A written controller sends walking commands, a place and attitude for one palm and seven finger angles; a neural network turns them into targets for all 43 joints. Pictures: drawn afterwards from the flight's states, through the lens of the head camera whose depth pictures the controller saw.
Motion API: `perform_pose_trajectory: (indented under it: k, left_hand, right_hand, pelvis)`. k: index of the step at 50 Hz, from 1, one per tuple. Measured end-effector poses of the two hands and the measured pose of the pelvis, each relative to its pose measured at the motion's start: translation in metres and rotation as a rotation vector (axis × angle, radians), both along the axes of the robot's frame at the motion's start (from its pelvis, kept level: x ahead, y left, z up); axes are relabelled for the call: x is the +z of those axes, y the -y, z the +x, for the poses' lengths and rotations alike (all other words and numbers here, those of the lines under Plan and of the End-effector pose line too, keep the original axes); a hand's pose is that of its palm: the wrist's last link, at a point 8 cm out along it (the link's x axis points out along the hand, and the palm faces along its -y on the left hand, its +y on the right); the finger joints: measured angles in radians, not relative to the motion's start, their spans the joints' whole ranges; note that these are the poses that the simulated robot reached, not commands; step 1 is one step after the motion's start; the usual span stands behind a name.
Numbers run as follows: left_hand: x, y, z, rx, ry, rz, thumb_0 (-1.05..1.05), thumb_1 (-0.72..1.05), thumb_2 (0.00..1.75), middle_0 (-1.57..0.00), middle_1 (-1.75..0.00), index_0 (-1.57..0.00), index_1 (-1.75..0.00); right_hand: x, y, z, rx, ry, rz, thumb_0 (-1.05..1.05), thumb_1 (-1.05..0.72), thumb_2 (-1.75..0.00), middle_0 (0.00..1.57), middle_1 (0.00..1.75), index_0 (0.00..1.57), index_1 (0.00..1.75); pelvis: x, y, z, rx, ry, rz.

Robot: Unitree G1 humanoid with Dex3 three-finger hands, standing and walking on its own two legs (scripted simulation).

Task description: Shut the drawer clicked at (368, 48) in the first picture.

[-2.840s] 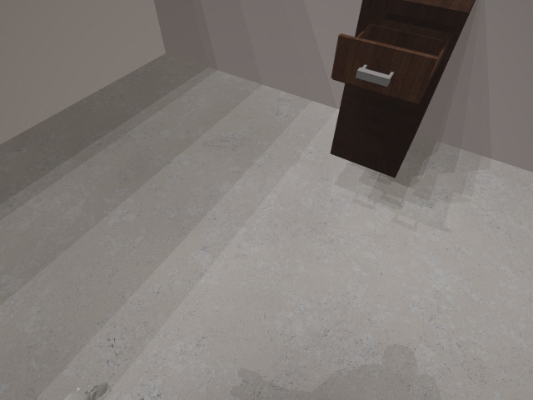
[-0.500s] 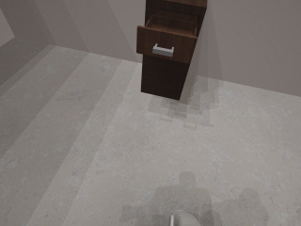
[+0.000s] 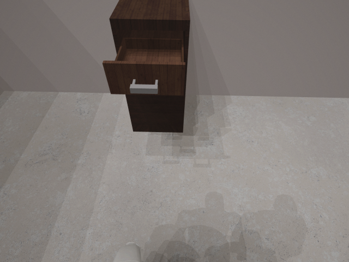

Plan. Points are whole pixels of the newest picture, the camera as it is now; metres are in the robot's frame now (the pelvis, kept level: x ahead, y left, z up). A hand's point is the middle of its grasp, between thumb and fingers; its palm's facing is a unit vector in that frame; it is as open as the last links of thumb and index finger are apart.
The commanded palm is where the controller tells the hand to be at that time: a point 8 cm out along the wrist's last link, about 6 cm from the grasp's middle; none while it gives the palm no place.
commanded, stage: walk to a spot facing it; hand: left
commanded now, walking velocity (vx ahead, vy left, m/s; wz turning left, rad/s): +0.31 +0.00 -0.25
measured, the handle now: (144, 85) +0.78 +0.16 -0.08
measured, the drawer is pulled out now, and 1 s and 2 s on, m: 0.30 0.30 0.30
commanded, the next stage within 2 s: turn to face it in 0.40 s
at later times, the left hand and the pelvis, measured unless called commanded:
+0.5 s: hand (96, 230) +0.23 +0.24 -0.17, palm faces -0.15 -0.98 -0.16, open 7.4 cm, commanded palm none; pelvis +0.15 +0.06 +0.00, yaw -14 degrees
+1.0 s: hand (127, 203) +0.32 +0.16 -0.18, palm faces -0.12 -0.99 -0.12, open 7.3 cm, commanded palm none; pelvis +0.18 +0.03 -0.01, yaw -8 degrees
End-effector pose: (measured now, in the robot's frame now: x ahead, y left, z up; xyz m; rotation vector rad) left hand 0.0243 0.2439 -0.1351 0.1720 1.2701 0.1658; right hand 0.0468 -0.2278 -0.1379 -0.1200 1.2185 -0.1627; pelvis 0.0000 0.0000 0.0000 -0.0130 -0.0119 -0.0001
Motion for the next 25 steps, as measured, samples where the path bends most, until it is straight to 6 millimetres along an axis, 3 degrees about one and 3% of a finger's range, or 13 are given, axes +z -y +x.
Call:
perform_pose_trajectory:
  k: [9, 13, 15, 18, 25]
  left_hand:
    - [-0.01, -0.019, 0.0, 0.081, -0.139, -0.056, 0.0, 0.91, 0.9, -0.2, -0.3, -0.2, -0.3]
    - [-0.023, -0.033, 0.018, 0.061, -0.219, -0.085, 0.0, 0.91, 0.9, -0.2, -0.3, -0.2, -0.3]
    - [-0.022, -0.04, 0.04, 0.02, -0.231, -0.087, 0.0, 0.91, 0.9, -0.2, -0.3, -0.2, -0.3]
    - [-0.019, -0.048, 0.087, -0.037, -0.195, -0.084, 0.0, 0.91, 0.9, -0.2, -0.3, -0.2, -0.3]
    - [-0.009, -0.044, 0.21, -0.172, -0.037, -0.055, 0.0, 0.91, 0.9, -0.19, -0.3, -0.2, -0.3]
  right_hand:
    - [0.016, -0.033, 0.129, 0.078, 0.124, -0.025, 0.0, -0.91, -0.9, 0.2, 0.3, 0.2, 0.3]
    - [0.019, -0.051, 0.164, 0.06, 0.19, -0.054, 0.0, -0.91, -0.9, 0.2, 0.3, 0.2, 0.3]
    - [0.022, -0.056, 0.164, 0.022, 0.195, -0.057, 0.0, -0.91, -0.9, 0.2, 0.3, 0.2, 0.3]
    - [0.023, -0.061, 0.15, -0.044, 0.148, -0.058, 0.0, -0.9, -0.9, 0.2, 0.3, 0.21, 0.3]
    - [0.021, -0.04, 0.1, -0.212, 0.002, -0.102, -0.02, -0.94, -0.9, 0.2, 0.3, 0.21, 0.3]
  pelvis:
    - [-0.001, -0.034, 0.072, -0.035, -0.008, -0.017]
    - [-0.009, -0.052, 0.1, -0.095, 0.0, -0.002]
    - [-0.006, -0.057, 0.111, -0.127, 0.005, -0.001]
    - [0.0, -0.061, 0.126, -0.165, 0.006, -0.002]
    - [0.005, -0.059, 0.151, -0.246, 0.0, -0.001]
